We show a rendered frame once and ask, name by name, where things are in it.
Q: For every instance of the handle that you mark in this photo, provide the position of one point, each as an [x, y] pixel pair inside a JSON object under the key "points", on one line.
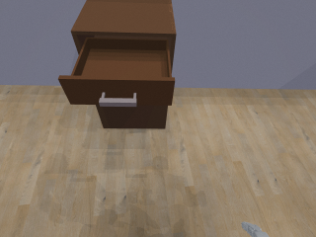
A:
{"points": [[117, 102]]}

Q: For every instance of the drawer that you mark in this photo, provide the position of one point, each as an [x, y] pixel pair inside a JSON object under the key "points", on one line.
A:
{"points": [[119, 68]]}

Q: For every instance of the cabinet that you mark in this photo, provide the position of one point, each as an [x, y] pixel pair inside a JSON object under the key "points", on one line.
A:
{"points": [[128, 19]]}

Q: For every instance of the right robot hand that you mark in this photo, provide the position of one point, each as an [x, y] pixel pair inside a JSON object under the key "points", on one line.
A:
{"points": [[253, 229]]}

